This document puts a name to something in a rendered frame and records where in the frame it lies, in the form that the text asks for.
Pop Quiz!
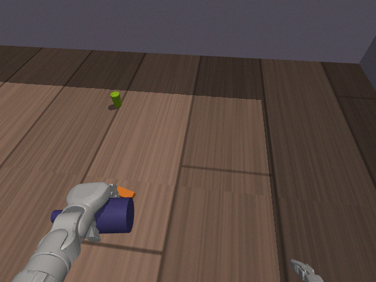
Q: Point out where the right robot hand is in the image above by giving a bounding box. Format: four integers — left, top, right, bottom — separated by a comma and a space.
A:
290, 260, 323, 282

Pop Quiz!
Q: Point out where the left robot hand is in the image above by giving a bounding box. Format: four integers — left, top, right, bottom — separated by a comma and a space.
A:
66, 182, 119, 242

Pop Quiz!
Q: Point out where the left robot arm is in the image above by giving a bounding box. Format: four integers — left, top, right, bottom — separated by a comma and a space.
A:
11, 203, 94, 282

